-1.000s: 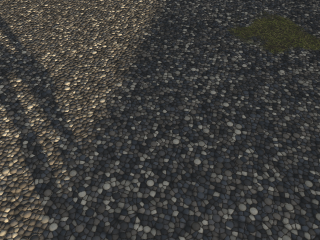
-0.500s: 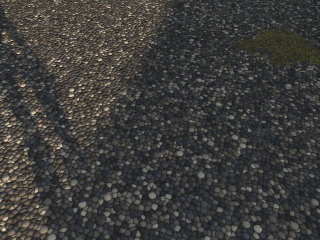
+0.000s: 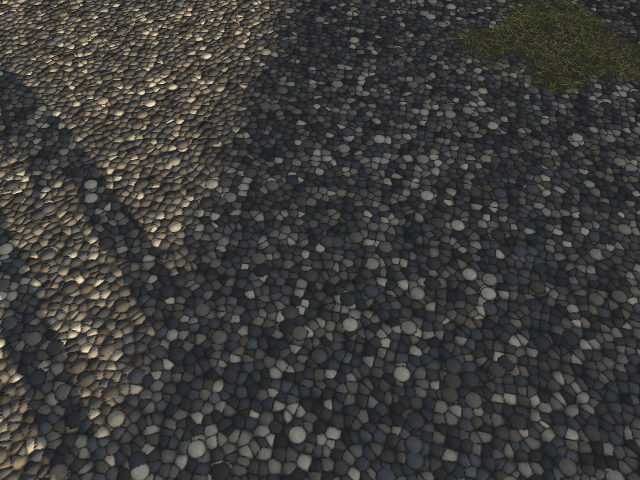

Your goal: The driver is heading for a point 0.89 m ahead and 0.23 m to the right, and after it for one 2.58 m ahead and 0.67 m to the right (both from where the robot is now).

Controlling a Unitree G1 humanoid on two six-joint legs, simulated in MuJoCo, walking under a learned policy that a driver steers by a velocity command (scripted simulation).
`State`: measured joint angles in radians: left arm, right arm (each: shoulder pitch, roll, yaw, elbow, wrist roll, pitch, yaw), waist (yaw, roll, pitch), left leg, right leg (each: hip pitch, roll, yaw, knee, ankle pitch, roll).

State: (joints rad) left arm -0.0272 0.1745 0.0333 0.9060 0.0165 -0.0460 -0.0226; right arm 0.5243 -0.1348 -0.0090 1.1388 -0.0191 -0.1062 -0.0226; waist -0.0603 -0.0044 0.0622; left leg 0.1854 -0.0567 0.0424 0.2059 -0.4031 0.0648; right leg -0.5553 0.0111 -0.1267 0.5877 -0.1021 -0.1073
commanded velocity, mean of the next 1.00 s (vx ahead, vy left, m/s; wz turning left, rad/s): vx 0.49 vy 0.00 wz -0.18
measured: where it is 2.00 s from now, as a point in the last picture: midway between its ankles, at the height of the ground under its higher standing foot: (367, 274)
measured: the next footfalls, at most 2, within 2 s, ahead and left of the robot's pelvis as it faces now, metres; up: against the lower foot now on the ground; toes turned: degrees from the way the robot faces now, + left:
right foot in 0.04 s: +0.20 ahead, -0.07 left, +0.00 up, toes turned -5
left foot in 0.58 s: +0.51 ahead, +0.10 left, +0.00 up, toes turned +3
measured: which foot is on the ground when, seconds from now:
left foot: down 0.00-0.04, up 0.06-0.56, down 0.58-1.00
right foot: up 0.00-0.02, down 0.04-0.60, up 0.62-1.00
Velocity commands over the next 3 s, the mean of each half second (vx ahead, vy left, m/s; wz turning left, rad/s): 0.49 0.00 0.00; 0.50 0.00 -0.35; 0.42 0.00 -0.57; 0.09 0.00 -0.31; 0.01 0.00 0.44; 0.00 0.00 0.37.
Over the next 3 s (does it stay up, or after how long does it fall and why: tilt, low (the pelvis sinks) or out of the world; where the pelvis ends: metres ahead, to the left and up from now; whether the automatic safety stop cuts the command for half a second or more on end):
stays up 0.90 -0.11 0.02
